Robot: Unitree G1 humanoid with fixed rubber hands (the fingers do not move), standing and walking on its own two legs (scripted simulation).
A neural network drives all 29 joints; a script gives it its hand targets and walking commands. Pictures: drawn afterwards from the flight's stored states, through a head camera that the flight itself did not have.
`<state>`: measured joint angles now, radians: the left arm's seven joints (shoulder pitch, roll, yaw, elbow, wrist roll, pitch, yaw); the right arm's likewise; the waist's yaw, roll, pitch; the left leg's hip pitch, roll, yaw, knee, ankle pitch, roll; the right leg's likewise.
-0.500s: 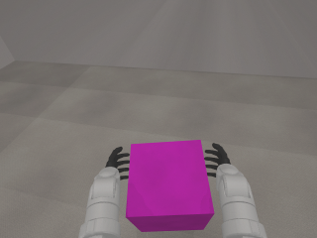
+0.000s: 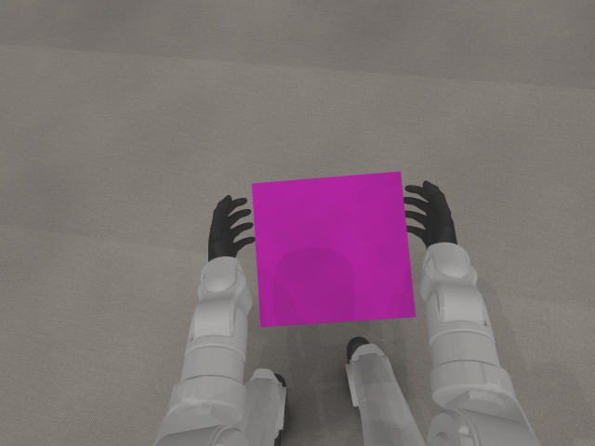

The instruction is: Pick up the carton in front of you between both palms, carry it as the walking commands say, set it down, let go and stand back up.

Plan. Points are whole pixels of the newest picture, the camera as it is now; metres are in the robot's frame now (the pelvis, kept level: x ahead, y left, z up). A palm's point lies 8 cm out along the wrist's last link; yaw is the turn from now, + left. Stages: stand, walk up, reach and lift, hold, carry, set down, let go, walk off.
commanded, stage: set down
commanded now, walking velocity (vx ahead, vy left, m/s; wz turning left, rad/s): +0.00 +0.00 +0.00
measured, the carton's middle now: (327, 249) +0.40 -0.05 -0.21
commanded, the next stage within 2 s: none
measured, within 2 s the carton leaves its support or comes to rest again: rests again in 1.62 s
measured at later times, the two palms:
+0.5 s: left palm (261, 248) +0.42 +0.06 -0.22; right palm (426, 243) +0.40 -0.23 -0.23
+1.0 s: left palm (283, 250) +0.44 +0.04 -0.37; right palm (418, 251) +0.41 -0.25 -0.38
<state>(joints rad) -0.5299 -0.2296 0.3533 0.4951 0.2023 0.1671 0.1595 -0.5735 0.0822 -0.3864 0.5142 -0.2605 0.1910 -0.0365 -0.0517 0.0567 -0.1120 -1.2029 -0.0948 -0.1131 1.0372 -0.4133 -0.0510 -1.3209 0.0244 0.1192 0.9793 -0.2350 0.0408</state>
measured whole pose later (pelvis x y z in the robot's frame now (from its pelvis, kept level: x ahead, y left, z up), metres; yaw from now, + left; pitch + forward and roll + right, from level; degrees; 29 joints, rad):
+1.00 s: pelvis -0.05 +0.00 -0.24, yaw +6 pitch +44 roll +7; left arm -1.13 -0.06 0.36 0.83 0.10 0.16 0.27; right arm -1.11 -0.19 -0.38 0.83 -0.15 0.23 -0.05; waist -0.14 0.11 0.01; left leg -2.10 -0.23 -0.07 1.94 -0.64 -0.12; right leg -2.24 0.10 0.19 1.87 -0.40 0.10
